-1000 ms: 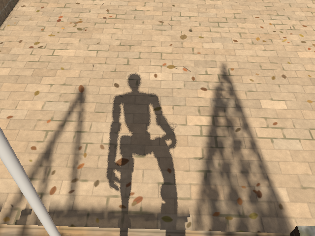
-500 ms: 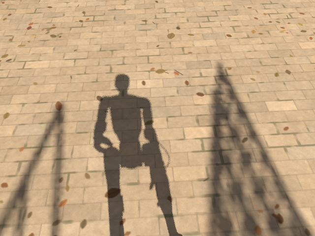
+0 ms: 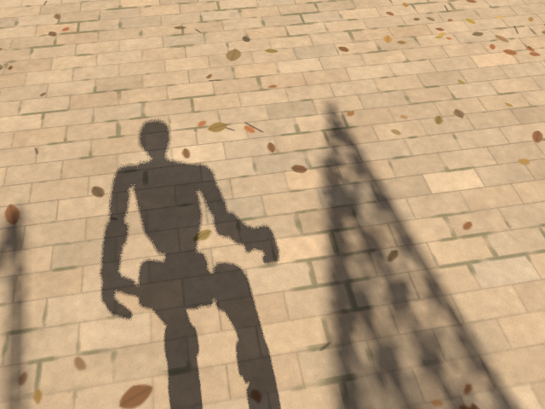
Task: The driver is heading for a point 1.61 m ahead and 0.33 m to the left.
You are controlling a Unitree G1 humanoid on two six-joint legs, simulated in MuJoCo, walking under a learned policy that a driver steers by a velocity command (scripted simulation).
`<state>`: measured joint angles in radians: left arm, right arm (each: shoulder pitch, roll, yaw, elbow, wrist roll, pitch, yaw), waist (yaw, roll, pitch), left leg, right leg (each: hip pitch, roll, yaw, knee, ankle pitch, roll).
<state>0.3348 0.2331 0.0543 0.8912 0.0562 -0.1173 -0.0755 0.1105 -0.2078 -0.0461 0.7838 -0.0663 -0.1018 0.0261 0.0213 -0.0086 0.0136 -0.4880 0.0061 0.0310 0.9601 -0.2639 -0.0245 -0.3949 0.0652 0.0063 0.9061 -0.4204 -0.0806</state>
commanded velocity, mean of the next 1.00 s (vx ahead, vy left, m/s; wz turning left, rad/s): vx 0.02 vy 0.00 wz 0.31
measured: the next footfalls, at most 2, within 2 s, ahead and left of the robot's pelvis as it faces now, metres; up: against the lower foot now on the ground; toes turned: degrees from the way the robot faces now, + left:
right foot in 0.24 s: +0.04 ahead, -0.12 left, +0.00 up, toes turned +5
left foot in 0.58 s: +0.00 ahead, +0.13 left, +0.00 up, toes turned +21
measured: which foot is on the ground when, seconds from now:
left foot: down 0.00-0.30, up 0.32-0.56, down 0.58-1.00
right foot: down 0.00-0.00, up 0.02-0.22, down 0.24-0.62, up 0.64-0.90, down 0.92-1.00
